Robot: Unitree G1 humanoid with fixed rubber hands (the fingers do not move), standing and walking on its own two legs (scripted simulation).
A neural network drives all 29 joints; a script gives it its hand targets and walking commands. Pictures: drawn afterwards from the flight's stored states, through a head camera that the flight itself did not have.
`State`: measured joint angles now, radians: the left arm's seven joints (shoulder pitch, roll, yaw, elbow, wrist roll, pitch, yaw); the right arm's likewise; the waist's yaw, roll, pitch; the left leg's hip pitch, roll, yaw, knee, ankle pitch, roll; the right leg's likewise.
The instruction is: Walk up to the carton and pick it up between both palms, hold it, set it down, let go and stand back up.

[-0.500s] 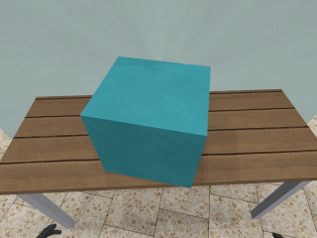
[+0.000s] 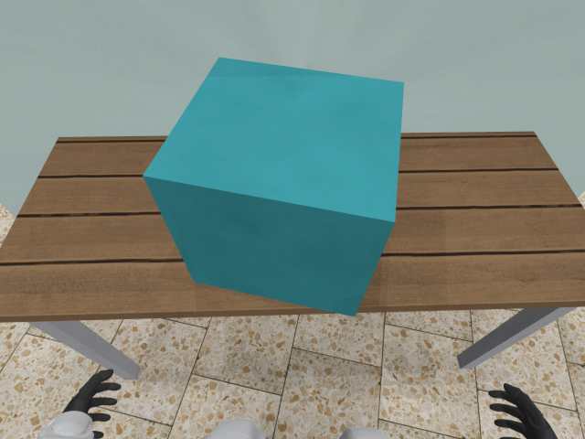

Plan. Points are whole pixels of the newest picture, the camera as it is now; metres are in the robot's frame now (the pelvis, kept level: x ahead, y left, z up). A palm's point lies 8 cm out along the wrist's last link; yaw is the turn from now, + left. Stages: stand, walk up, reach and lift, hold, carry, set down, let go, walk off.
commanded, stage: reach and lift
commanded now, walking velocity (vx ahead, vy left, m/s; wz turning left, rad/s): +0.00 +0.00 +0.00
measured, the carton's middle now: (289, 191) +0.47 +0.02 +0.02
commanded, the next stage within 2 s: none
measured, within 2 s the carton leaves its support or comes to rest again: neither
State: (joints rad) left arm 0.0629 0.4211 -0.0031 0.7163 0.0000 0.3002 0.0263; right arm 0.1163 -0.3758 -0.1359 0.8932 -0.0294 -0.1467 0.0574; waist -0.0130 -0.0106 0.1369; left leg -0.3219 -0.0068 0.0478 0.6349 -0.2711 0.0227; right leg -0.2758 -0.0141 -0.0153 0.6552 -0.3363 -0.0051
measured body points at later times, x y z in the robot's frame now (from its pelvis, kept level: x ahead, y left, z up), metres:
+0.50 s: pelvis +0.01 +0.02 +0.01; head +0.00 +0.05 +0.46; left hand +0.20 +0.30 -0.07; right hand +0.16 -0.28 -0.05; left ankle +0.05 +0.10 -0.72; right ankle +0.01 -0.12 -0.72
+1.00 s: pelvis +0.00 +0.02 +0.01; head -0.03 +0.04 +0.46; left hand +0.20 +0.29 -0.02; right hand +0.18 -0.24 -0.01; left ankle +0.05 +0.10 -0.72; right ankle +0.01 -0.12 -0.72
